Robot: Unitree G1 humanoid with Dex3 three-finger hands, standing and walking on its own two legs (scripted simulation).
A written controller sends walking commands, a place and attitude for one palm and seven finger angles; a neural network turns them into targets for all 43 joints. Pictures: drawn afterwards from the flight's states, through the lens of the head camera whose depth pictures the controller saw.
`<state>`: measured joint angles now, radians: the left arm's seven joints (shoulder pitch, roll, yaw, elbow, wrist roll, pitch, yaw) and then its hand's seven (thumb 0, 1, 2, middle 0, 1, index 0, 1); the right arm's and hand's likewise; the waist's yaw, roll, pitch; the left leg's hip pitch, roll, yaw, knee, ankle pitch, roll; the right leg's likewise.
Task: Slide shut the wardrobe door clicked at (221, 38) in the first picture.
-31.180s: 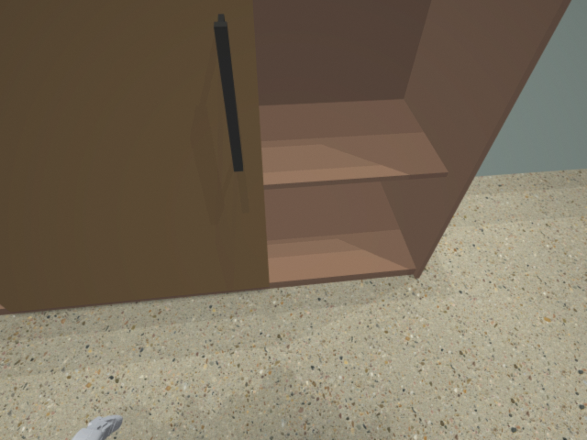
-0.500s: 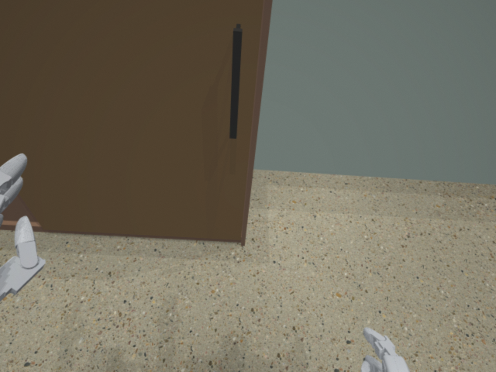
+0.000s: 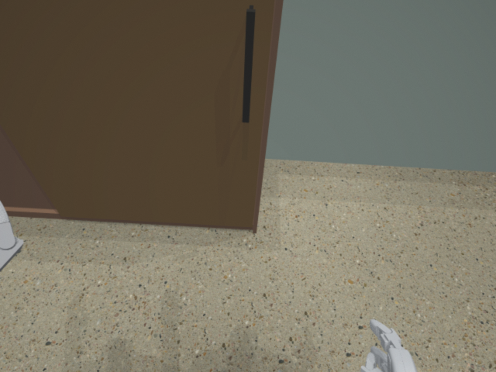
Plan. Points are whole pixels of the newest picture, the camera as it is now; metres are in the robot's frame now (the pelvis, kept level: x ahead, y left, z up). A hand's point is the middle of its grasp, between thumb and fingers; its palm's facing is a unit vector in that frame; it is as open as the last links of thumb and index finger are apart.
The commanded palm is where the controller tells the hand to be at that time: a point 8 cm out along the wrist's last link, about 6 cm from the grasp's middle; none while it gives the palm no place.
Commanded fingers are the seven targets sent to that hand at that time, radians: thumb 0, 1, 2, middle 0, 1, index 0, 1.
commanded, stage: stop stepping back and stand still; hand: left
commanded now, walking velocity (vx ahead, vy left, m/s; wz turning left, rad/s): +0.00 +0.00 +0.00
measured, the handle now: (248, 69) +0.86 +0.03 +0.09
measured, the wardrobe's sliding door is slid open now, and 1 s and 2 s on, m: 0.00 0.00 0.00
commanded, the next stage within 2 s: let the arm hang, fingers relaxed in 0.62 s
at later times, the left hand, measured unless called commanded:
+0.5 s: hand (10, 222) +0.24 +0.30 +0.18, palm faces +0.43 -0.78 -0.45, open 7.4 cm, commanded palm +0.17 +0.33 +0.19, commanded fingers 0.00 0.90 0.90 -0.20 -0.30 -0.20 -0.30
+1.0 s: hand out of the picture +0.10 +0.22 -0.15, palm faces -0.09 -0.97 -0.20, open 7.4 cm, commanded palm none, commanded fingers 0.00 0.90 0.90 -0.20 -0.30 -0.20 -0.30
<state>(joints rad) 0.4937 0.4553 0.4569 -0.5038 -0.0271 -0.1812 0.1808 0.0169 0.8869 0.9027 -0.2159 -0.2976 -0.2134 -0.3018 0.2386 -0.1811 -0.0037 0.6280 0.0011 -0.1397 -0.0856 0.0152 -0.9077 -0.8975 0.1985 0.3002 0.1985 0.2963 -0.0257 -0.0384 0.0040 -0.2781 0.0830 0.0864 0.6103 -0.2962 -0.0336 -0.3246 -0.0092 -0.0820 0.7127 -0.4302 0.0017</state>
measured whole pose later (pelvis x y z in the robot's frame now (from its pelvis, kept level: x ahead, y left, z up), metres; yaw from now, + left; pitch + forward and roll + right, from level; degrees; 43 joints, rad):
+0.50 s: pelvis +0.03 +0.04 +0.01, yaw +0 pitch +0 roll -1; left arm 0.51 0.41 0.42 -0.53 -0.03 -0.19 0.17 0.02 0.89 0.90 -0.21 -0.30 -0.21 -0.30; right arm 0.17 -0.18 0.02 0.59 0.01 -0.12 -0.06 0.01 -0.91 -0.90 0.20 0.30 0.20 0.30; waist 0.00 -0.01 0.04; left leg -0.28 0.03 0.08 0.55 -0.28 0.03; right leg -0.23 -0.01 -0.07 0.49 -0.26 0.01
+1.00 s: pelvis +0.00 +0.04 +0.00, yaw +0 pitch +0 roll +0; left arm 0.25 0.22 -0.04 0.76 0.03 0.06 0.00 0.01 0.91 0.90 -0.20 -0.29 -0.20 -0.30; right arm 0.20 -0.28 0.00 0.86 -0.03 0.03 0.02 0.01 -0.91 -0.90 0.20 0.30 0.20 0.30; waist -0.04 -0.02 0.03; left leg -0.33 0.00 0.09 0.59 -0.26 0.05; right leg -0.30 -0.04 -0.06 0.59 -0.28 0.02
